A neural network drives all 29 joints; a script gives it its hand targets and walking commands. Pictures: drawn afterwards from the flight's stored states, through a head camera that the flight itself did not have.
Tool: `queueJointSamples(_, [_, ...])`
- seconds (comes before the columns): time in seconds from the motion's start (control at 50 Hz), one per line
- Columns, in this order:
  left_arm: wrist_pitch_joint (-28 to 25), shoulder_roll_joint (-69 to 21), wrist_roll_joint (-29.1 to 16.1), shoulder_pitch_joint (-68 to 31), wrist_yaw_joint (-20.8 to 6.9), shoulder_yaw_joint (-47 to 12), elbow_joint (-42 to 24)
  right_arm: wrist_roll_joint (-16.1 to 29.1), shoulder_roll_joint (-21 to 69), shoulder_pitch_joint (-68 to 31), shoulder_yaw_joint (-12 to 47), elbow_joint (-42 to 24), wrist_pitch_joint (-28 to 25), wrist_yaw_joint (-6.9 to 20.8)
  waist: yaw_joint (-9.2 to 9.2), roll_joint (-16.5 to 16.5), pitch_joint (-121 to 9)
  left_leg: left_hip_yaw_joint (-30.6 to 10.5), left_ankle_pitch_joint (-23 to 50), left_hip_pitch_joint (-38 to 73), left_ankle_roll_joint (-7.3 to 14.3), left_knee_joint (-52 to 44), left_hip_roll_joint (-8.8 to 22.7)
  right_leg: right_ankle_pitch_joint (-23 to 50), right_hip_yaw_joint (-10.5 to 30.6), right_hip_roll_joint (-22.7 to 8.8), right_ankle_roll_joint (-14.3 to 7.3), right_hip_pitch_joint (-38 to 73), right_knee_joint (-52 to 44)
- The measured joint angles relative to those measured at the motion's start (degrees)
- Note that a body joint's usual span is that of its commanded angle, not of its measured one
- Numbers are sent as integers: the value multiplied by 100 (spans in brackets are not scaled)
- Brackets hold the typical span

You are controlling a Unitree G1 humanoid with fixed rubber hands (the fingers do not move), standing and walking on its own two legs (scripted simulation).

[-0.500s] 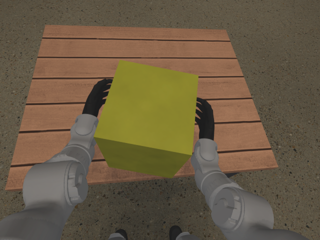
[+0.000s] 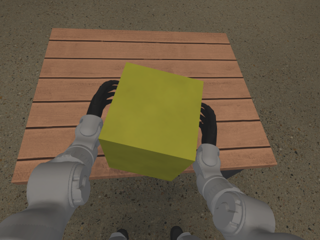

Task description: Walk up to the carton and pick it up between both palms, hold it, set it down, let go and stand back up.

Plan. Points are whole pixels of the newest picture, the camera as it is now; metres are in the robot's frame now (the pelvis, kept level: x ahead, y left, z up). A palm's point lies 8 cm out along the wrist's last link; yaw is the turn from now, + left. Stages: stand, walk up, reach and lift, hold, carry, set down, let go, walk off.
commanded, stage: reach and lift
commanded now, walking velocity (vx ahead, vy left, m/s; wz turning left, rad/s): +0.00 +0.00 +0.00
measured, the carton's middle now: (151, 128) +0.41 -0.01 -0.04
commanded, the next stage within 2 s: none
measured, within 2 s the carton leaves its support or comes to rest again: neither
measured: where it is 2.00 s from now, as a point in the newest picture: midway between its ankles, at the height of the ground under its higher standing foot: outside the picture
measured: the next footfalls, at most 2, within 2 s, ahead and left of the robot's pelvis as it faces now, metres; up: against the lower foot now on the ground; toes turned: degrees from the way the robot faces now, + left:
none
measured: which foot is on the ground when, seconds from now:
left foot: down 0.00-1.00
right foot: down 0.00-1.00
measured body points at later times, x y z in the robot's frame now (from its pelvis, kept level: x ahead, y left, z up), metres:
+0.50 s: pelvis +0.00 +0.00 +0.00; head +0.06 +0.03 +0.45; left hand +0.46 +0.13 +0.07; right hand +0.39 -0.15 +0.05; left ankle +0.03 +0.12 -0.72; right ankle +0.02 -0.18 -0.72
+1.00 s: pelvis +0.00 -0.03 +0.02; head -0.03 -0.02 +0.47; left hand +0.44 +0.12 +0.17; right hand +0.39 -0.17 +0.12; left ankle +0.03 +0.12 -0.72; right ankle +0.02 -0.18 -0.72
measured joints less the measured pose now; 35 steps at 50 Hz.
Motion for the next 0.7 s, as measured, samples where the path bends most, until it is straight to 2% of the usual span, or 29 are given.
queueJointSamples(0.08, [115,0,-149,0,44,-175,2,31,-47,-11,131,2,165,0,0,0,-25,0,5,1,0,0,0,5,0,0,0,0,0])
queueJointSamples(0.18, [324,-2,-425,0,96,-461,12,308,-85,-22,427,-8,465,-3,0,0,-84,0,2,2,0,-2,0,-3,-1,0,0,0,0])
queueJointSamples(0.3, [472,-4,-795,-1,208,-897,11,864,-132,-7,1051,-134,827,-94,0,0,-244,0,-4,3,0,-3,1,-13,-1,0,0,1,0])
queueJointSamples(0.38, [567,-6,-1073,-2,305,-1263,-60,1304,-139,69,1524,-440,1149,-203,1,3,-416,0,-7,22,0,-2,1,-18,-1,0,0,19,0])
queueJointSamples(0.46, [748,-32,-1097,-1,405,-1314,-270,1647,-173,82,1815,-772,1487,-266,32,3,-424,0,-19,226,0,-16,1,-29,-1,0,0,216,0])
queueJointSamples(0.56, [1141,-41,-1128,0,478,-1373,-485,1746,-245,86,2026,-1132,2067,-271,53,4,-428,-1,-21,631,2,-104,2,-51,-4,0,0,594,-37])
queueJointSamples(0.7, [1879,-93,-1127,1,497,-1371,-567,1792,-312,86,2129,-1286,2911,-221,53,4,-427,-1,-14,1393,2,-326,4,-125,-15,0,-29,1280,-100])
